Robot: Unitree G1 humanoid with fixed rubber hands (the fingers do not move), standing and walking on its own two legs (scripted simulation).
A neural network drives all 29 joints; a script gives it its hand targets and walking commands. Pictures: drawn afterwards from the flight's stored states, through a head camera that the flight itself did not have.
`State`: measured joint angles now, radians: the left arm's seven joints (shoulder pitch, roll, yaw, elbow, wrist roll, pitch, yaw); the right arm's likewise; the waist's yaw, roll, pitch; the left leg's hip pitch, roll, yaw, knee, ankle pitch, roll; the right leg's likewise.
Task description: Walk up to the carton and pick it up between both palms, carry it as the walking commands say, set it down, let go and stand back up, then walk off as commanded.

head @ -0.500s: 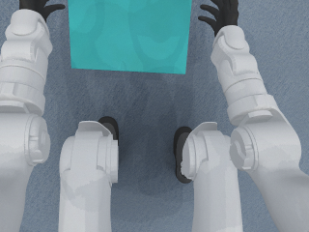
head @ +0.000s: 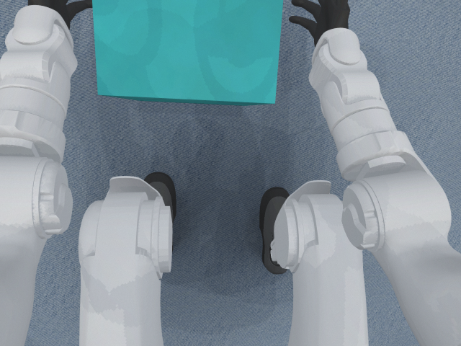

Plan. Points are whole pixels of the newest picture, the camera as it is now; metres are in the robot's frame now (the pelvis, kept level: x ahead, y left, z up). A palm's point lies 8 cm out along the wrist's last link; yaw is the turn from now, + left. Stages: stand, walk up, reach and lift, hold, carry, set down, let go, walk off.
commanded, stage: reach and lift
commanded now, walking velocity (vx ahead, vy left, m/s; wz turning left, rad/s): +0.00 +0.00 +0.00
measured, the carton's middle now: (193, 35) +0.52 +0.09 -0.25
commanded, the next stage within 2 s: none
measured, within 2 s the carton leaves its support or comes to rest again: leaves its support in 1.00 s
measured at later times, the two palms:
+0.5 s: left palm (69, 4) +0.52 +0.23 -0.18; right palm (309, 24) +0.53 -0.07 -0.17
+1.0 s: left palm (77, 6) +0.52 +0.22 -0.18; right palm (319, 17) +0.54 -0.08 -0.16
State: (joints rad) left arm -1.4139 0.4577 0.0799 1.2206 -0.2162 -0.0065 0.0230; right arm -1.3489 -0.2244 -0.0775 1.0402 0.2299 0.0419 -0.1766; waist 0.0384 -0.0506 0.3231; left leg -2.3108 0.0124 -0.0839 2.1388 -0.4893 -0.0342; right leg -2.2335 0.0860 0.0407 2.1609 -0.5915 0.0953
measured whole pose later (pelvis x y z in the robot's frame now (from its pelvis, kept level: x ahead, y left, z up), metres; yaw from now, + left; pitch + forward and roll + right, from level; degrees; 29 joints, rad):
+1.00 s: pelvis +0.00 +0.00 -0.01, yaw +0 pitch +38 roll -2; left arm -1.37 0.34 0.18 1.08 -0.04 0.15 0.03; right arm -1.35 -0.11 -0.30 0.97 0.02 0.14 -0.16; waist 0.05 -0.08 0.28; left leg -2.32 0.02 -0.07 2.17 -0.52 -0.04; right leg -2.26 0.14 0.07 2.19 -0.60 0.11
